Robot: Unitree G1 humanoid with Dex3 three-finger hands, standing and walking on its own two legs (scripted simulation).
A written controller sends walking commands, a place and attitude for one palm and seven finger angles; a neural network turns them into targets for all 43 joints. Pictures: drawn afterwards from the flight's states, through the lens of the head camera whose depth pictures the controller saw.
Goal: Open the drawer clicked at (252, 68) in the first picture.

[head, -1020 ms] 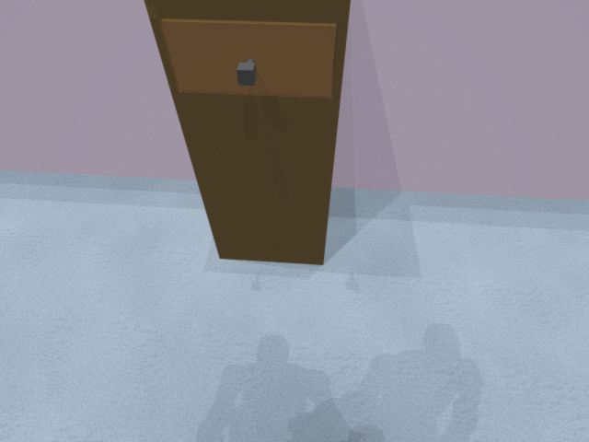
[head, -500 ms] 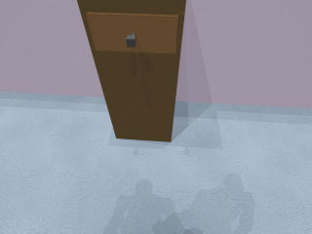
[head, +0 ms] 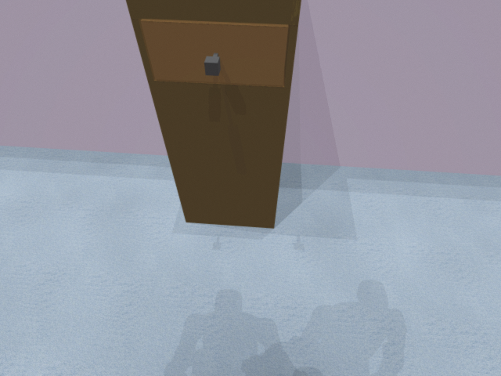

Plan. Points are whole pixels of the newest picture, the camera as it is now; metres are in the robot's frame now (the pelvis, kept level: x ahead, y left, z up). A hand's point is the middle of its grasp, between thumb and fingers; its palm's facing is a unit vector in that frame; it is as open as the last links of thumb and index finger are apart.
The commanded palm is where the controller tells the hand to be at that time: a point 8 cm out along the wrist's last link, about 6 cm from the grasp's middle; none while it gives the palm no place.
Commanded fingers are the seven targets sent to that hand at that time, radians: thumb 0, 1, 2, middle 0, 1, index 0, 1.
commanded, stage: take the last steps up to it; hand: left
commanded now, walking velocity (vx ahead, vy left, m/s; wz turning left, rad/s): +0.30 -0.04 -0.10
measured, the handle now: (213, 62) +0.85 +0.14 +0.08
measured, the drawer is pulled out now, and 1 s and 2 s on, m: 0.00 0.00 0.00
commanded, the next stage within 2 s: come to a stop and stand still in 0.88 s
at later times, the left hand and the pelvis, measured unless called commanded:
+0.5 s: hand out of the picture +0.13 +0.16 -0.19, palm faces +0.06 -0.98 -0.21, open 7.3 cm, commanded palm none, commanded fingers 0.00 0.90 0.90 -0.20 -0.30 -0.20 -0.30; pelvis +0.09 -0.02 -0.02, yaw +0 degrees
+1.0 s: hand (188, 290) +0.32 +0.16 -0.18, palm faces +0.07 -0.96 -0.26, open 7.3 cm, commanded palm none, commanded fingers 0.00 0.90 0.90 -0.20 -0.30 -0.20 -0.30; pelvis +0.27 -0.05 -0.02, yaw +1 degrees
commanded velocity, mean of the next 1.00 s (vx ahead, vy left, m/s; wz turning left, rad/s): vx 0.23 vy -0.02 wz -0.05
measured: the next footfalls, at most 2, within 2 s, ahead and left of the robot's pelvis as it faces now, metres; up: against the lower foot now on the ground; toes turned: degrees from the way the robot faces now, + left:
right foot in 0.46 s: +0.13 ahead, -0.12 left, +0.00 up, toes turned -6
left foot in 0.74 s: +0.27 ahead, +0.12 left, +0.00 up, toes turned +5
